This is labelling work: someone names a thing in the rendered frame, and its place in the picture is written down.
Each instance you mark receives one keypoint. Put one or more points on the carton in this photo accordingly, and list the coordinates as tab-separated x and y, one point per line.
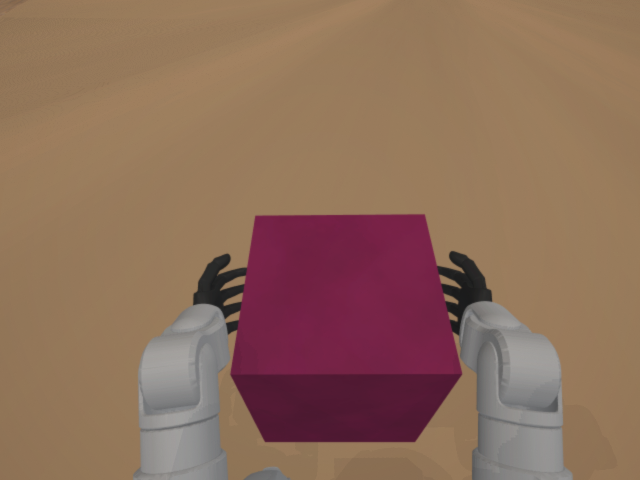
343	333

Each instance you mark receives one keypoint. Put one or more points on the robot left hand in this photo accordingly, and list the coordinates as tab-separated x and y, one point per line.
209	286

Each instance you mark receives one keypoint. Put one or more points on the robot right forearm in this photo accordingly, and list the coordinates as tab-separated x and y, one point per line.
519	397

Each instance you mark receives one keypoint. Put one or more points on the robot left forearm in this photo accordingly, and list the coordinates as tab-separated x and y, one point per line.
178	398

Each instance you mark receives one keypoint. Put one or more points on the robot right hand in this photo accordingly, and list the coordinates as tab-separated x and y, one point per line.
473	287

